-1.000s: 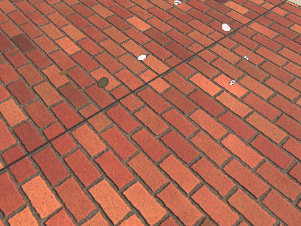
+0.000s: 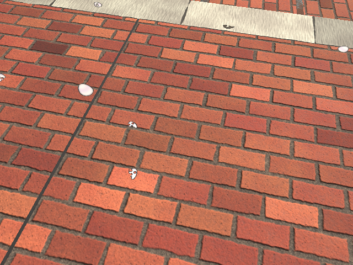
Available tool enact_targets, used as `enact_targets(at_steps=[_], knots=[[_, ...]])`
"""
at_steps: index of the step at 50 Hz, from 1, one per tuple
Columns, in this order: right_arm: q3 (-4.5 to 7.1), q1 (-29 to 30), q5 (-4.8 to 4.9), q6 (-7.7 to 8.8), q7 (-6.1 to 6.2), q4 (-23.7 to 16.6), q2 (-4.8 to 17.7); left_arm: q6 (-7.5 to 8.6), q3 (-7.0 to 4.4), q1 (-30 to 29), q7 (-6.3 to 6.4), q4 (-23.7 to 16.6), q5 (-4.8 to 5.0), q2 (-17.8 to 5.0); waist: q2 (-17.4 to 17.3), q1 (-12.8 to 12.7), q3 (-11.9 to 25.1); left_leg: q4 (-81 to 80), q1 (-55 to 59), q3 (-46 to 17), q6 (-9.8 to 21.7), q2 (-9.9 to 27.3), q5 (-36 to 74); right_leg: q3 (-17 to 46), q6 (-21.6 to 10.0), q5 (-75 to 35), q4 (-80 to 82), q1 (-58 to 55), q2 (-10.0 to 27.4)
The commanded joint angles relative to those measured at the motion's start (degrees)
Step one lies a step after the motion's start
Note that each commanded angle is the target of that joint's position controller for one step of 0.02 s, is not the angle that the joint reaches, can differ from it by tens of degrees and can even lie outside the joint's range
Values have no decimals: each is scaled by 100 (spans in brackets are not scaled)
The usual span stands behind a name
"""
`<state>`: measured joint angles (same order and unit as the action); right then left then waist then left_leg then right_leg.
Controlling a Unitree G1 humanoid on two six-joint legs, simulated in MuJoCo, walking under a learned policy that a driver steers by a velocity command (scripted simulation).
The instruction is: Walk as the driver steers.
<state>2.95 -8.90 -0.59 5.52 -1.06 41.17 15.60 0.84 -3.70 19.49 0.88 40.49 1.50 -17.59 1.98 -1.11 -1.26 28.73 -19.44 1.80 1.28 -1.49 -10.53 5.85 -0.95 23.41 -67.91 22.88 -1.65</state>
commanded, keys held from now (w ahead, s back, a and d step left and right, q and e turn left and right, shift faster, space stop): w+e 0.16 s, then w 0.50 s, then w+e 0.02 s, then e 0.14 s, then no key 0.18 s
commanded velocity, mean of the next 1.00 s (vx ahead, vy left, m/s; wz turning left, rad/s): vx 0.43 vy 0.00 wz -0.30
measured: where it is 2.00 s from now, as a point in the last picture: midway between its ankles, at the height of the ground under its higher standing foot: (219, 239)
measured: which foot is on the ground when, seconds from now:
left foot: down 0.00-0.40, up 0.42-0.84, down 0.86-1.00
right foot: up 0.00-0.36, down 0.38-0.88, up 0.90-1.00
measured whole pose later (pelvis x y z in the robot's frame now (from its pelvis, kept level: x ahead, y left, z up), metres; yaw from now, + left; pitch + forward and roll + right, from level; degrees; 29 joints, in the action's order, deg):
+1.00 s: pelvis +0.51 -0.09 -0.01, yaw -17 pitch +2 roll +0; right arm 1.4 -3.1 -1.1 3.7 -1.7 44.5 14.2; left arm 0.0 -3.4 17.3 1.7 47.3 1.0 -17.5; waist 1.3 -1.5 -3.4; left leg 28.9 -25.7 2.1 1.8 -0.2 -4.7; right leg 5.7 2.3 32.8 -62.6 19.5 -2.2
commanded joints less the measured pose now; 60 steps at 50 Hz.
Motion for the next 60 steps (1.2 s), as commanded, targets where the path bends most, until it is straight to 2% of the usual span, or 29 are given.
enact_targets(at_steps=[1, 5, 9, 14, 17, 19, 20, 21, 22, 23, 24, 25, 26, 30, 36, 39, 42, 43, 44, 45, 46, 47, 49, 50, 53, 55, 57, 59, 60], knots=[[162, -306, -24, 44, 64, -149, 559, 63, -196, -264, -35, -579, 23, -549, -917, 240, 97, -1691, 1399, -1742, 760, 1571, -212, 158, 37, -515, -25, 1560, 706], [253, -450, 32, 102, 78, 59, 793, 2, -120, -602, -68, -741, -19, -270, -688, 249, -38, -1984, 1414, -970, 974, 1700, 722, 48, 131, -980, 639, 1906, 828], [279, -502, 42, 43, 95, 189, 935, 77, -57, -1081, -188, -810, -26, -165, -572, 395, -102, -2030, 1544, -111, 855, 1534, 1370, -179, 122, -2097, 1862, 1723, 788], [311, -1016, 189, -80, 68, 508, 1160, 168, 31, -1930, -338, -1069, -15, -53, -494, 613, -412, -2033, 1936, 231, 810, 1698, 1576, -549, -87, -2168, 3127, 1342, 548], [354, -1051, 279, -183, 89, 636, 1365, 177, -75, -1792, -372, -1113, -79, -306, -707, 291, -184, -1331, 2404, 385, 691, 1837, 3568, -827, -375, -1441, 3518, 689, 223], [284, -1009, 264, -236, 144, 663, 1288, 146, -345, -311, -301, -674, -95, -770, -665, -552, 719, 518, 1791, 790, 391, 1503, 4481, -983, -686, -1868, 3958, -1633, -122], [130, -1041, 57, -197, 158, 492, 942, 84, -487, 672, -188, -480, -100, -1250, 67, -875, 1493, 2380, 302, 858, 152, 1224, 2312, 416, -1020, -2218, 3671, -3529, 932], [-87, -1676, 8, -71, 76, 341, 309, 113, -475, 499, -182, -494, -80, -1655, 1290, -216, 2257, 4176, -1632, 242, -134, 173, -2323, 3385, -1996, -1121, 4407, -4765, 2281], [64, -1117, 220, 39, 28, 412, 926, 171, -340, 537, -212, -535, -76, -1089, 533, -610, 2231, 4709, -2151, -594, -87, 342, -2323, 3534, -1910, -705, 4828, -4556, 2293], [108, -576, 364, 100, 9, 190, 1040, 232, -261, 257, -225, -463, -95, -905, 499, -569, 1302, 4667, -2540, -502, -18, 569, -1838, 2557, -1669, -1193, 4917, -3862, 2043], [86, -428, 295, 126, 45, 193, 946, 268, -210, -80, -228, -435, -82, -759, 172, -351, 855, 4296, -2384, -460, -1, 810, -1316, 1880, -1487, -1770, 4991, -3078, 1772], [108, -409, 180, 114, 64, 226, 927, 288, -164, -375, -240, -445, -117, -598, 141, -155, 567, 3953, -2122, -450, -44, 943, -988, 1428, -1401, -2234, 5147, -2434, 1574], [115, -580, 161, 53, 47, 283, 889, 316, -116, -547, -241, -467, -174, -452, 224, 50, 496, 3812, -1765, -512, -72, 1044, -736, 1166, -1369, -2465, 5345, -2013, 1435], [65, -521, 93, -153, 56, 289, 599, 458, -151, -593, -201, -265, -146, -559, 103, 238, 187, 3087, -1692, -449, -317, 1072, -123, 594, -1481, -2799, 5912, -1355, 1364], [-40, 783, 30, -39, -32, -71, 382, 381, -175, -101, -66, 149, -106, -738, 5, -171, -261, 725, -1362, -219, -374, 634, 1706, -71, -1119, -3201, 5864, -1219, 967], [-2, 999, 16, 32, -108, -183, 501, 278, -210, 166, -21, 361, -65, -842, 148, -202, -116, 168, -1037, -312, -255, 355, 1856, 123, -955, -3699, 5297, -1640, 1074], [115, 457, -39, 45, -98, -38, 792, 183, -244, -66, 50, 374, -53, -865, 373, 162, 225, -173, -481, -413, -11, 259, 1498, 434, -681, -4026, 4444, -2060, 1144], [168, -45, -87, 68, -72, 136, 899, 162, -212, -158, 65, 346, -69, -759, 299, 403, 528, -414, 270, -265, 107, 228, 2039, 321, -512, -4228, 3866, -2001, 890], [225, -494, -175, 91, -38, 192, 1199, 158, -121, -2, 72, 270, -162, -493, -163, 495, 1205, -75, 1544, -676, 340, 861, 4150, 107, -255, -3231, 2804, -1497, 477], [239, -653, -240, 18, -7, 169, 1406, 187, 43, 1072, 47, 403, -210, 53, -1558, 176, 2094, 288, 3614, -2223, 1384, 2385, 5820, -91, 180, 518, 741, 241, -242], [169, -866, -74, -73, -51, 216, 1011, 170, 11, 1384, 25, 593, -69, -257, -1722, 337, 2839, -29, 3843, -3173, 1770, 2637, 4780, 441, 289, 1913, -166, 613, -350], [124, -565, 13, -134, -75, 164, 862, 97, -120, 935, 40, 568, 35, -719, -1124, 397, 2243, -372, 3177, -2821, 1579, 2385, 3405, 515, 330, 1614, -505, 869, -112], [-40, 233, -26, -205, -50, 150, 420, -126, -122, 172, 141, 425, -35, -627, -653, 186, 1050, -851, 1615, -2040, 1242, 1904, 1768, 190, 419, 988, 58, 884, 312], [-68, 516, -76, -224, -42, 166, 358, -243, -117, 133, 172, 408, -86, -524, -856, 3, 779, -1106, 874, -1785, 1120, 1720, 1220, 145, 437, 748, 634, 433, 511], [-3, 769, -134, -273, -9, 261, 525, -316, -13, 282, 209, 545, -166, -159, -1117, -135, 662, -1334, 45, -1121, 1059, 1357, 1300, -269, 440, 376, 2129, -679, 435], [24, 707, -52, -303, 37, 358, 628, -292, -3, 260, 168, 631, -180, -165, -994, -134, 883, -1297, 95, -1047, 1081, 1397, 1032, -364, 352, -522, 2900, -1178, 412], [-1, 776, 35, -364, 63, 411, 613, -309, -9, 224, 110, 720, -224, -173, -859, -218, 811, -1307, -222, -929, 867, 1259, -396, -504, 195, -1383, 3682, -1772, 321], [-112, 581, -18, -385, 37, 537, 355, -332, -25, -159, 123, 537, -343, -407, -490, -93, 374, -1223, -614, -780, 265, 904, -1912, 51, -102, -1379, 4359, -1789, 754], [-73, 366, -52, -403, 30, 541, 434, -342, -108, -398, 155, 540, -268, -792, 134, 245, 58, -1078, -326, -385, 4, 494, -1784, 187, -292, -220, 4467, -980, 822]])
Keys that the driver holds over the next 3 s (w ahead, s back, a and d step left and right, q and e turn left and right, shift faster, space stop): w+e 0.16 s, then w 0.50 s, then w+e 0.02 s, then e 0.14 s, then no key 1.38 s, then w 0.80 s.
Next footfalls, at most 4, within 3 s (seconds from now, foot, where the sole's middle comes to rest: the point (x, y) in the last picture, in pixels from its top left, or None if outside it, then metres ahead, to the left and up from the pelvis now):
0.38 right None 0.35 -0.18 -0.77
0.86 left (192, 214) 0.69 -0.03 -0.77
1.18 right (252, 247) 0.56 -0.26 -0.77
2.92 right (266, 157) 0.98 -0.37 -0.77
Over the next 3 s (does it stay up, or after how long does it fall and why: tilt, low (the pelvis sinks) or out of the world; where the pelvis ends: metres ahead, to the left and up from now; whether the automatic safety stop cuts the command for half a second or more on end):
stays up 0.87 -0.25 -0.01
